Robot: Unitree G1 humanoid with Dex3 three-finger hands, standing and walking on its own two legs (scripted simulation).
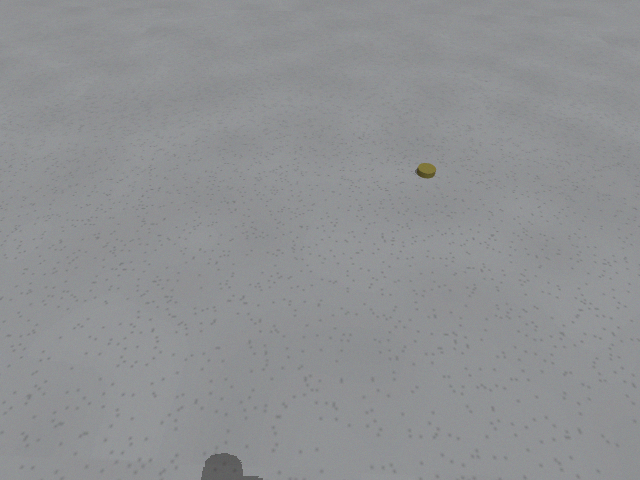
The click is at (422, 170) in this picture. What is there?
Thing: low tin
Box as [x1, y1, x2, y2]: [417, 163, 435, 177]
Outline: 418,166 417,173 420,176 431,177 434,175 435,167 433,165 428,163 422,163
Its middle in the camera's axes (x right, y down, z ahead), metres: +0.56 -0.38 +2.07
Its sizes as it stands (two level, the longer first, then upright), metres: 0.095 0.095 0.031
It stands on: the floor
